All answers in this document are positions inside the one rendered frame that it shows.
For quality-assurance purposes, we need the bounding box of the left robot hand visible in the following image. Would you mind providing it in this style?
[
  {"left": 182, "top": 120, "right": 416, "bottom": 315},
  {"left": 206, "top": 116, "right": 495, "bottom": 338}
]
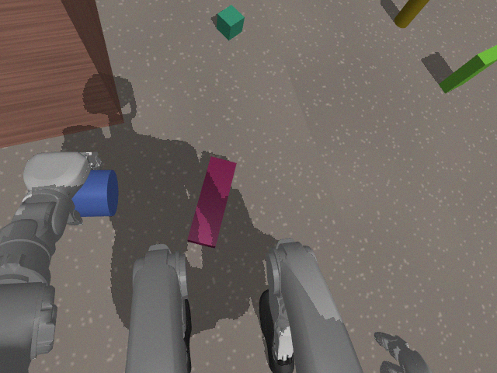
[{"left": 23, "top": 152, "right": 103, "bottom": 225}]

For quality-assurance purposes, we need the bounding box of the right robot foot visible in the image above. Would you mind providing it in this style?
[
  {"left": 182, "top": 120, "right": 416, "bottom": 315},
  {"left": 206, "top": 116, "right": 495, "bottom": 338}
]
[{"left": 259, "top": 289, "right": 294, "bottom": 373}]

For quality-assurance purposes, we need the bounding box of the left robot arm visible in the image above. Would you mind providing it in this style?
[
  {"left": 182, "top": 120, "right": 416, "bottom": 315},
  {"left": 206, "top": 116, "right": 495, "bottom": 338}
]
[{"left": 0, "top": 189, "right": 71, "bottom": 373}]

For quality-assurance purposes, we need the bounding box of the right robot hand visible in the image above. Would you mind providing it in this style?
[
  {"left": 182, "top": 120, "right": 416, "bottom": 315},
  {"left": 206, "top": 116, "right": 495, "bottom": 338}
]
[{"left": 374, "top": 332, "right": 433, "bottom": 373}]

